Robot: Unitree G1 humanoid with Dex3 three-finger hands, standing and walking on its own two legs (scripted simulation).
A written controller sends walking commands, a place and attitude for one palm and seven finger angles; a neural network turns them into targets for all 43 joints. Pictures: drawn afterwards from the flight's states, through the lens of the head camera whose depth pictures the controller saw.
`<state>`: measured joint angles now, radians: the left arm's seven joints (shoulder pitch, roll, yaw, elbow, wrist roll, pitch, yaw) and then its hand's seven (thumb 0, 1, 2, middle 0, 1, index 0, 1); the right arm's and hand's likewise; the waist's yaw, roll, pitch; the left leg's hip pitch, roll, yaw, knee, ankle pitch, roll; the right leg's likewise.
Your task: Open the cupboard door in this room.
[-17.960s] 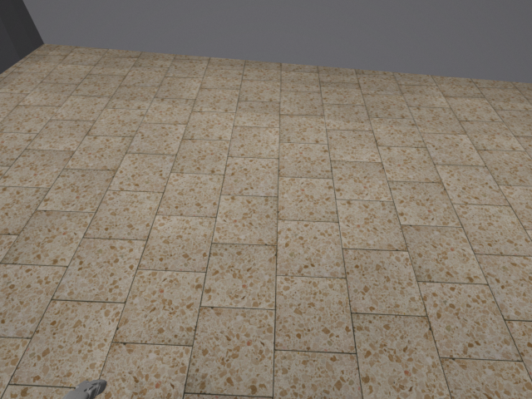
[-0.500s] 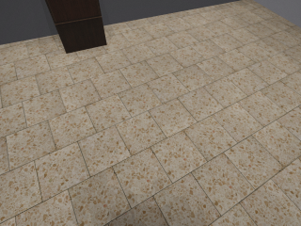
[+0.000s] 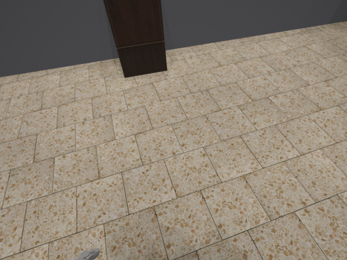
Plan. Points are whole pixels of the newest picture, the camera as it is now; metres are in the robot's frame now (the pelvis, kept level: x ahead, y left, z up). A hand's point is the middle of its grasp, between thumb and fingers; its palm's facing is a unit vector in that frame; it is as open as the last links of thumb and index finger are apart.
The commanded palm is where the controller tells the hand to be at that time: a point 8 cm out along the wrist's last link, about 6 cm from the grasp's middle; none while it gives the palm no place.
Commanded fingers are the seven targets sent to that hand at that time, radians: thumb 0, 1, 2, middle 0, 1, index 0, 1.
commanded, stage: turn or walk to find it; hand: left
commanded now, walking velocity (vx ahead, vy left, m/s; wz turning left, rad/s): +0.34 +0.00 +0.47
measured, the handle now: out of the picture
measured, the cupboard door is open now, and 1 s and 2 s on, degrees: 0 0 0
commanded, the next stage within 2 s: stand and wait in 1.34 s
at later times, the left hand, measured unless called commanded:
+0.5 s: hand out of the picture +0.02 +0.18 -0.17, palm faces +0.32 -0.93 -0.17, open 7.4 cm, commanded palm none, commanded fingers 0.00 0.90 0.90 -0.20 -0.30 -0.20 -0.30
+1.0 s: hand (110, 149) +0.51 +0.27 -0.14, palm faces +0.22 -0.95 -0.23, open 7.3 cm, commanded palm none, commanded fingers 0.00 0.90 0.90 -0.20 -0.30 -0.20 -0.30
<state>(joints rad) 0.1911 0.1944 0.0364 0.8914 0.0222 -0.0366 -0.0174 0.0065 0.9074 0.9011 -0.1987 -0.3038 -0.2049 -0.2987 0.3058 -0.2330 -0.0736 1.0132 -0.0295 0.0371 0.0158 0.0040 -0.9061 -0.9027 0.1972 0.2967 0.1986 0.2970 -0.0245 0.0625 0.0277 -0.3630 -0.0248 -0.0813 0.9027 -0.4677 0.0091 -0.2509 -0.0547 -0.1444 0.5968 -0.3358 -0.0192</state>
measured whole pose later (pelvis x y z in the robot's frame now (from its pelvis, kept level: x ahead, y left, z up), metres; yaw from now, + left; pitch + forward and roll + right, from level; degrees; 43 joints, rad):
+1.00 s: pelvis +0.42 +0.06 -0.01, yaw +16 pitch -2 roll +1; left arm 0.08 0.18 0.04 0.94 0.02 -0.07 -0.02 0.00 0.91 0.90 -0.20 -0.30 -0.20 -0.30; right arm 0.40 -0.17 -0.06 1.14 -0.02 -0.04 0.00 0.00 -0.91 -0.90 0.19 0.30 0.20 0.30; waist -0.05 0.03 0.09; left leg -0.17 0.02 0.03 0.92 -0.49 0.02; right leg -0.39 -0.08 -0.16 0.64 -0.22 -0.04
